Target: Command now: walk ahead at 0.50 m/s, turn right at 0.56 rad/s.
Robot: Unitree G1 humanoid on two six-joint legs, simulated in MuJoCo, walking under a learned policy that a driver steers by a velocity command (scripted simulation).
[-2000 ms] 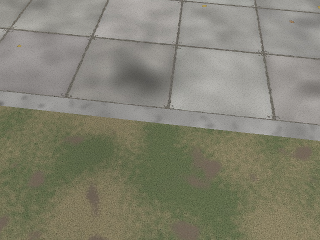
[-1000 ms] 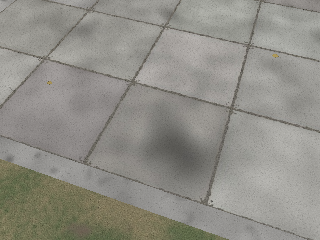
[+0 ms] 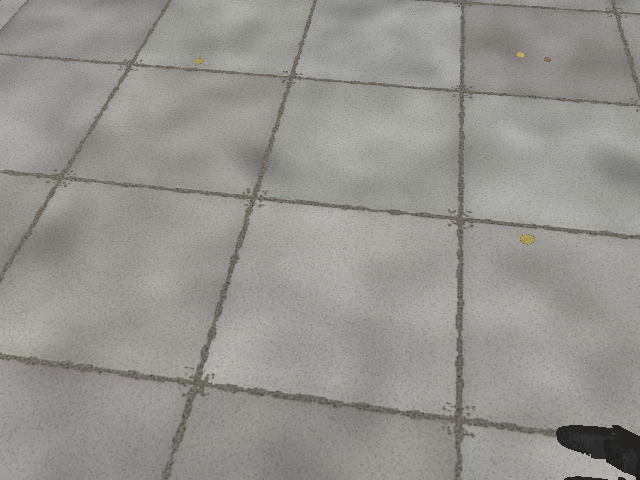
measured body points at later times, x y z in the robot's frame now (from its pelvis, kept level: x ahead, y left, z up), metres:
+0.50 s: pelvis +0.25 -0.04 -0.01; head +0.29 -0.05 +0.44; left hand +0.55 +0.11 -0.07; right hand +0.17 -0.33 -0.13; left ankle +0.12 +0.13 -0.73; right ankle +0.35 -0.18 -0.72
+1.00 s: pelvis +0.52 -0.14 +0.00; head +0.54 -0.16 +0.45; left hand +0.71 +0.09 -0.11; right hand +0.60 -0.46 -0.08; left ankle +0.70 -0.11 -0.72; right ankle +0.36 -0.17 -0.73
